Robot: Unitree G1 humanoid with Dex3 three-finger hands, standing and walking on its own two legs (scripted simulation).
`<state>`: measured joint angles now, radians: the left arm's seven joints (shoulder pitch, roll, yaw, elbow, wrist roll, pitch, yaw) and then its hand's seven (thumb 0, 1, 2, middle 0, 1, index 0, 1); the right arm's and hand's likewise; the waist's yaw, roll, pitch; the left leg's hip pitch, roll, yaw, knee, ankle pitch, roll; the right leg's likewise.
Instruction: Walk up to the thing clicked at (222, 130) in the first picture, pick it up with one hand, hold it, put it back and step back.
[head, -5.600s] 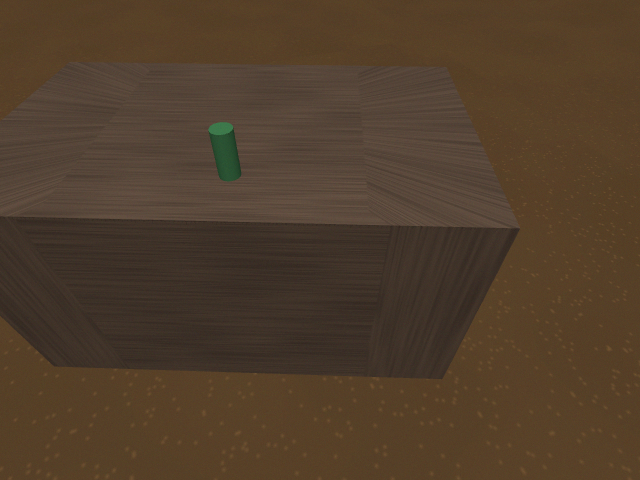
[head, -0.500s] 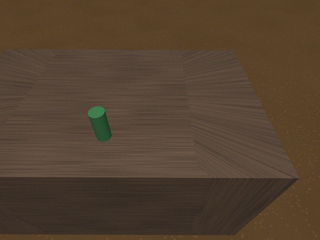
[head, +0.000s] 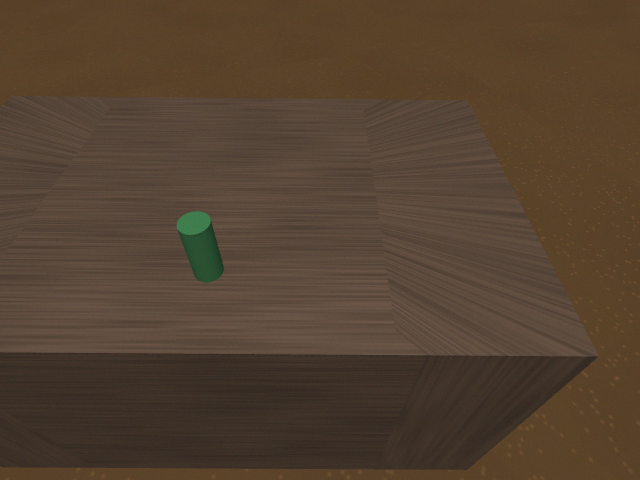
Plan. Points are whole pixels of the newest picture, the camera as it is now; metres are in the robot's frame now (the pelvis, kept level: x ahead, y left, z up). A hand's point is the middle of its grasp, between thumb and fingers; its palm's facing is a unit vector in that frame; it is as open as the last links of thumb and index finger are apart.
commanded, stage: stand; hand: left
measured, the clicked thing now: (201, 248) +0.49 +0.22 -0.02
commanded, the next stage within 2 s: rise first in 0.22 s
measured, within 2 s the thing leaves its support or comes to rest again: neither
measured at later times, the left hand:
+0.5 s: hand out of the picture +0.14 +0.24 -0.14, palm faces +0.14 -0.94 -0.31, open 9.5 cm
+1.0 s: hand (113, 448) +0.19 +0.26 -0.04, palm faces +0.31 -0.87 -0.38, open 17.2 cm
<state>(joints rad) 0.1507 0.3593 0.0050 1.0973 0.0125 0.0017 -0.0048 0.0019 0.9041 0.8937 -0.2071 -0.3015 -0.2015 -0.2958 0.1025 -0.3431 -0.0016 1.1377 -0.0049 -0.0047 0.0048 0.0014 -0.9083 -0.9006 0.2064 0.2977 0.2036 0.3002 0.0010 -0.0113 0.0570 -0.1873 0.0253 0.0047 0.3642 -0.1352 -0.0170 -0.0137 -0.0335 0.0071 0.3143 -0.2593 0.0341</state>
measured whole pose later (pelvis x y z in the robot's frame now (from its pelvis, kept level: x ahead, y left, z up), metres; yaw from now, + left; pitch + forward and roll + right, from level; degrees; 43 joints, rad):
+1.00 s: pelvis +0.00 -0.01 +0.00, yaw -1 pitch -1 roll +0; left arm 0.29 0.31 0.21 0.37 -0.03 -0.09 0.09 -0.01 -0.47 0.03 -0.06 -0.06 -0.06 -0.05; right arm 0.24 -0.23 -0.06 0.58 0.03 -0.07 -0.07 -0.01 0.42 -0.05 0.06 0.05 0.06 0.05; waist 0.04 0.01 0.01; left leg -0.23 0.04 0.01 0.40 -0.16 -0.03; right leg -0.08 -0.02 0.02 0.40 -0.31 0.02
